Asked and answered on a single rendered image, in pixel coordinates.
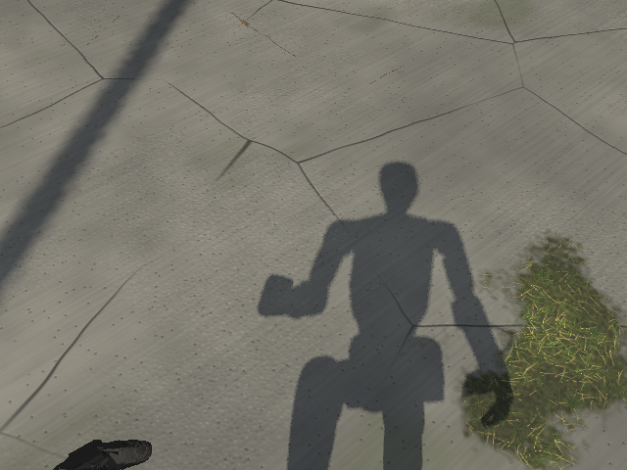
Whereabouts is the left robot hand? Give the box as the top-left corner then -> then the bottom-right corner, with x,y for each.
53,440 -> 152,470

